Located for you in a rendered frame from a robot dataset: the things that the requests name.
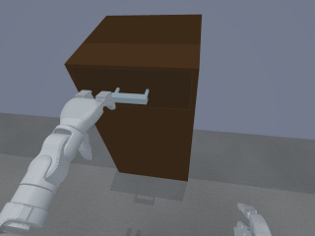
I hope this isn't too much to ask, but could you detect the drawer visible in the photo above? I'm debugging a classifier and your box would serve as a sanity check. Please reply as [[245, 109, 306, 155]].
[[72, 67, 192, 109]]

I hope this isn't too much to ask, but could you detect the left robot forearm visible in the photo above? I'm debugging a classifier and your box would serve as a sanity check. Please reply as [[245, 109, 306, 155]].
[[0, 125, 84, 232]]

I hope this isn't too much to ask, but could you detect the handle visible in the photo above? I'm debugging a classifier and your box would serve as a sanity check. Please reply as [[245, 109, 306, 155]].
[[111, 88, 150, 105]]

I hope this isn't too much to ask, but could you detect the robot left hand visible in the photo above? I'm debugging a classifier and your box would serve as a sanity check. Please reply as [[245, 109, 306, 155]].
[[60, 89, 116, 160]]

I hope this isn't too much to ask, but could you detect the robot right hand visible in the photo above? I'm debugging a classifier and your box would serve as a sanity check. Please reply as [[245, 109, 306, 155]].
[[233, 203, 272, 236]]

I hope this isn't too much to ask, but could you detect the cabinet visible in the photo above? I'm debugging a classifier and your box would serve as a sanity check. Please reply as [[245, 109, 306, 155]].
[[64, 14, 202, 182]]

